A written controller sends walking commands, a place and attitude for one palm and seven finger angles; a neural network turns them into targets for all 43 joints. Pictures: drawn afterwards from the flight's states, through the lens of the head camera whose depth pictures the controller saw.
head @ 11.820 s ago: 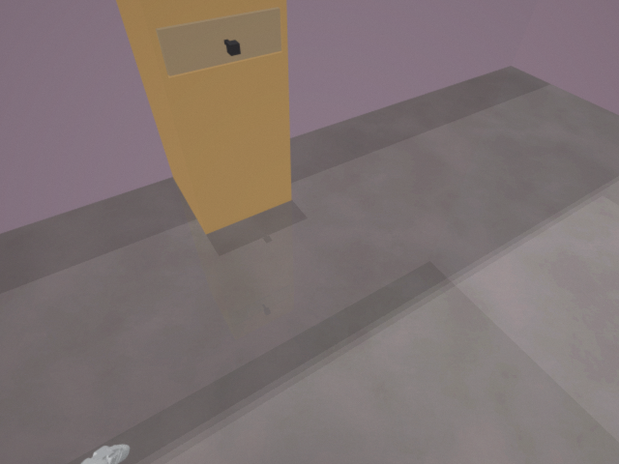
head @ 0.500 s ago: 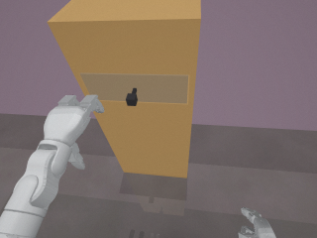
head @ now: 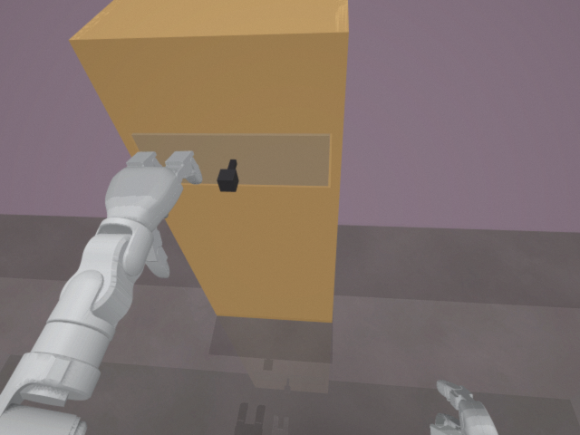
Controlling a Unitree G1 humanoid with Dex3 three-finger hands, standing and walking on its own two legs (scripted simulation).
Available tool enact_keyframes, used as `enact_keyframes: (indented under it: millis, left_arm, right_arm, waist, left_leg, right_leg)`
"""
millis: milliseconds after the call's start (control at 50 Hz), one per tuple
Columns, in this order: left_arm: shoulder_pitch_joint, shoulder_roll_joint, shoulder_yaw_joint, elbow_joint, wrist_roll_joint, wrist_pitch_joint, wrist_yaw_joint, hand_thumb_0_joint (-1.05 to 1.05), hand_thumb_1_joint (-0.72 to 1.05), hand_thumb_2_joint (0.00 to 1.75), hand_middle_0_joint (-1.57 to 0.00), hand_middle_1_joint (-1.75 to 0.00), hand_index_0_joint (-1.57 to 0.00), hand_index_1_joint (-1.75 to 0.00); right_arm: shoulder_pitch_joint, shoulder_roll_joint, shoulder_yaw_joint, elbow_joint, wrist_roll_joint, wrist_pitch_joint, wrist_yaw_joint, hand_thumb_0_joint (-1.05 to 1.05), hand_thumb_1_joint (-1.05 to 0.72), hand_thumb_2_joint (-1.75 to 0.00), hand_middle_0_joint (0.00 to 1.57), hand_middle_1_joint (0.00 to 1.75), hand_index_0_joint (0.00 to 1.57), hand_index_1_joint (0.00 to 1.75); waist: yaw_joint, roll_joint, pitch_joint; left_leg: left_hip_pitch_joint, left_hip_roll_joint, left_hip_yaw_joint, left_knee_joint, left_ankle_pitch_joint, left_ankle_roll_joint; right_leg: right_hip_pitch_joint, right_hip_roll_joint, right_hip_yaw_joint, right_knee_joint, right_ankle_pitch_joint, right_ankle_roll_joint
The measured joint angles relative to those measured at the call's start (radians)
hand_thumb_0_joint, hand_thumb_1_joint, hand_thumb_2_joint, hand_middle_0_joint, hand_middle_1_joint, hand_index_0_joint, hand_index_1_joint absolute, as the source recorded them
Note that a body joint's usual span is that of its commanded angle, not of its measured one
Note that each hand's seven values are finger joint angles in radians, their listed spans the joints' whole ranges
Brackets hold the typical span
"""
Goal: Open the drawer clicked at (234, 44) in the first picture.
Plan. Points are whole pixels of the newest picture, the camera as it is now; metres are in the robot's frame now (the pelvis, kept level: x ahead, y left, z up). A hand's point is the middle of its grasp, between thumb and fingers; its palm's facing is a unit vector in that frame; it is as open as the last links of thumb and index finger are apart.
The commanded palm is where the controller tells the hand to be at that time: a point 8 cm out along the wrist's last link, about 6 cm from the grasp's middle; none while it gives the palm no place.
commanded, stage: move the hooked fingers above the handle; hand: left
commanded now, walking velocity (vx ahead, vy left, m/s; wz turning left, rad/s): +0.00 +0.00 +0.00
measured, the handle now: (230, 174) +0.57 +0.19 +0.00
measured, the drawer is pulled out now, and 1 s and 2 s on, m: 0.00 0.00 0.00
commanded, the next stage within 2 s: none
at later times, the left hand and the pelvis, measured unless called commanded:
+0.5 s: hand (183, 188) +0.44 +0.22 +0.09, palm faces +0.05 -0.02 -1.00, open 13.8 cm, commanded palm +0.41 +0.22 +0.14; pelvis +0.02 +0.00 +0.00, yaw -1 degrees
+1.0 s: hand (204, 174) +0.49 +0.21 +0.07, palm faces -0.05 +0.02 -1.00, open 13.8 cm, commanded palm +0.48 +0.20 +0.12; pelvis +0.02 +0.00 -0.01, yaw -1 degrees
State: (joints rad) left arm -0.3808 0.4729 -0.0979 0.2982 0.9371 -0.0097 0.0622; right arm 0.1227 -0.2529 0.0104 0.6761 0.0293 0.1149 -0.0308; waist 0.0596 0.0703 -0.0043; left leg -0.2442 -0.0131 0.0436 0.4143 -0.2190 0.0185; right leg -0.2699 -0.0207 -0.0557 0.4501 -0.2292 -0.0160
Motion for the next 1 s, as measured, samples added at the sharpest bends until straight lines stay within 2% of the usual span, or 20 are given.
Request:
enact_keyframes:
  millis: [80,140,240,300,360,460,520,580,620,680,740,800,860,900,960,1000]
  left_arm:
    - [-0.027,0.011,0.019,0.062,0.003,0.037,-0.011,0.0,-0.49,0.3,-0.32,-1.2,-0.32,-1.2]
    - [-0.031,0.013,0.014,0.084,0.0,0.043,-0.032,0.0,-0.49,0.3,-0.32,-1.2,-0.32,-1.2]
    - [-0.04,-0.007,-0.026,0.085,0.003,-0.011,-0.039,-0.01,-0.49,0.3,-0.32,-1.2,-0.32,-1.2]
    - [-0.057,-0.021,-0.029,0.106,0.012,-0.055,-0.005,-0.01,-0.49,0.3,-0.32,-1.2,-0.32,-1.2]
    - [-0.096,-0.023,-0.011,0.16,0.026,-0.066,0.042,0.0,-0.49,0.3,-0.32,-1.2,-0.33,-1.2]
    - [-0.175,-0.013,0.014,0.267,0.05,0.0,0.088,0.0,-0.49,0.3,-0.32,-1.2,-0.33,-1.2]
    - [-0.207,-0.011,0.003,0.313,0.051,0.048,0.072,0.0,-0.49,0.3,-0.32,-1.2,-0.32,-1.2]
    - [-0.225,-0.019,-0.026,0.342,0.042,0.065,0.033,0.0,-0.49,0.3,-0.31,-1.2,-0.32,-1.2]
    - [-0.236,-0.03,-0.047,0.353,0.036,0.05,0.008,-0.01,-0.49,0.3,-0.31,-1.2,-0.32,-1.2]
    - [-0.254,-0.05,-0.062,0.366,0.039,-0.006,-0.001,-0.01,-0.49,0.3,-0.32,-1.2,-0.32,-1.2]
    - [-0.281,-0.061,-0.051,0.389,0.058,-0.063,0.033,-0.01,-0.49,0.3,-0.32,-1.2,-0.33,-1.2]
    - [-0.314,-0.059,-0.012,0.427,0.082,-0.081,0.097,0.0,-0.49,0.3,-0.32,-1.2,-0.33,-1.2]
    - [-0.362,-0.045,0.014,0.494,0.102,-0.037,0.156,0.0,-0.49,0.3,-0.32,-1.2,-0.33,-1.2]
    - [-0.396,-0.035,0.018,0.549,0.11,0.013,0.169,0.0,-0.49,0.3,-0.32,-1.2,-0.32,-1.2]
    - [-0.429,-0.028,0.002,0.616,0.099,0.075,0.143,0.0,-0.49,0.3,-0.31,-1.2,-0.32,-1.2]
    - [-0.438,-0.03,-0.016,0.636,0.083,0.085,0.107,0.0,-0.49,0.3,-0.31,-1.2,-0.32,-1.2]
  right_arm:
    - [0.028,-0.011,-0.005,0.003,0.004,0.013,0.002,0.01,-0.9,-0.9,0.2,0.3,0.2,0.3]
    - [0.052,-0.022,-0.014,0.0,0.006,0.018,0.0,0.01,-0.9,-0.9,0.2,0.3,0.2,0.3]
    - [0.081,-0.032,-0.036,0.002,0.004,0.01,-0.006,0.01,-0.9,-0.9,0.2,0.3,0.2,0.3]
    - [0.082,-0.03,-0.041,0.011,0.003,0.004,-0.01,0.01,-0.9,-0.9,0.2,0.3,0.2,0.3]
    - [0.078,-0.021,-0.042,0.02,0.004,-0.002,-0.011,0.01,-0.9,-0.9,0.2,0.3,0.2,0.3]
    - [0.08,-0.011,-0.041,0.024,0.006,-0.003,0.0,0.0,-0.9,-0.9,0.2,0.3,0.2,0.3]
    - [0.088,-0.011,-0.041,0.021,0.008,0.005,0.007,0.0,-0.9,-0.9,0.2,0.3,0.2,0.3]
    - [0.098,-0.015,-0.042,0.016,0.01,0.014,0.006,0.0,-0.9,-0.9,0.2,0.3,0.2,0.3]
    - [0.102,-0.016,-0.043,0.013,0.009,0.017,0.003,0.0,-0.9,-0.9,0.2,0.3,0.2,0.3]
    - [0.107,-0.014,-0.045,0.01,0.005,0.016,-0.004,0.0,-0.9,-0.9,0.2,0.3,0.21,0.3]
    - [0.108,-0.01,-0.048,0.011,-0.001,0.011,-0.007,0.0,-0.9,-0.9,0.2,0.3,0.21,0.3]
    - [0.111,-0.005,-0.05,0.016,-0.007,0.004,-0.003,0.0,-0.9,-0.9,0.2,0.3,0.21,0.3]
    - [0.119,-0.005,-0.051,0.026,-0.01,0.002,0.007,0.0,-0.9,-0.9,0.2,0.3,0.2,0.3]
    - [0.127,-0.007,-0.053,0.034,-0.011,0.005,0.014,0.0,-0.9,-0.9,0.2,0.3,0.2,0.3]
    - [0.147,-0.011,-0.057,0.04,-0.008,0.015,0.021,0.0,-0.9,-0.9,0.2,0.3,0.2,0.3]
    - [0.163,-0.012,-0.061,0.043,-0.008,0.02,0.019,0.0,-0.9,-0.9,0.2,0.3,0.2,0.3]
  waist:
    - [-0.012,0.002,-0.009]
    - [-0.019,0.002,-0.012]
    - [-0.022,-0.001,-0.014]
    - [-0.028,-0.006,-0.018]
    - [-0.035,-0.013,-0.025]
    - [-0.044,-0.014,-0.041]
    - [-0.047,-0.007,-0.051]
    - [-0.051,-0.001,-0.057]
    - [-0.054,-0.001,-0.057]
    - [-0.06,-0.009,-0.057]
    - [-0.07,-0.018,-0.059]
    - [-0.08,-0.024,-0.067]
    - [-0.089,-0.022,-0.075]
    - [-0.092,-0.016,-0.08]
    - [-0.096,-0.006,-0.086]
    - [-0.101,-0.003,-0.086]
  left_leg:
    - [-0.01,0.003,0.007,0.0,-0.003,0.0]
    - [-0.019,0.004,0.007,0.005,-0.008,0.0]
    - [-0.039,0.002,0.002,0.025,-0.022,0.001]
    - [-0.052,0.003,0.004,0.037,-0.031,0.001]
    - [-0.066,0.006,0.009,0.045,-0.036,-0.001]
    - [-0.091,0.009,0.014,0.052,-0.042,-0.003]
    - [-0.101,0.009,0.012,0.057,-0.046,-0.002]
    - [-0.106,0.007,0.008,0.063,-0.052,-0.001]
    - [-0.109,0.006,0.004,0.069,-0.056,0.0]
    - [-0.119,0.005,0.001,0.082,-0.063,0.0]
    - [-0.138,0.006,0.004,0.097,-0.071,-0.001]
    - [-0.163,0.01,0.011,0.111,-0.077,-0.003]
    - [-0.187,0.014,0.016,0.121,-0.08,-0.004]
    - [-0.201,0.015,0.017,0.124,-0.08,-0.005]
    - [-0.21,0.017,0.016,0.122,-0.077,-0.004]
    - [-0.209,0.017,0.012,0.12,-0.076,-0.003]
  right_leg:
    - [-0.014,0.003,0.007,0.002,-0.002,-0.001]
    - [-0.022,0.004,0.007,0.007,-0.007,-0.001]
    - [-0.04,0.001,0.003,0.024,-0.021,0.0]
    - [-0.053,0.002,0.005,0.035,-0.028,0.0]
    - [-0.07,0.005,0.01,0.044,-0.033,-0.002]
    - [-0.098,0.008,0.015,0.054,-0.037,-0.004]
    - [-0.106,0.007,0.014,0.055,-0.04,-0.003]
    - [-0.107,0.006,0.009,0.059,-0.046,-0.001]
    - [-0.108,0.004,0.006,0.064,-0.051,0.0]
    - [-0.117,0.002,0.003,0.075,-0.059,0.0]
    - [-0.137,0.003,0.006,0.092,-0.066,-0.001]
    - [-0.166,0.006,0.013,0.106,-0.07,-0.003]
    - [-0.192,0.01,0.018,0.115,-0.07,-0.005]
    - [-0.206,0.011,0.019,0.117,-0.068,-0.005]
    - [-0.213,0.013,0.018,0.112,-0.064,-0.004]
    - [-0.209,0.013,0.014,0.106,-0.063,-0.004]
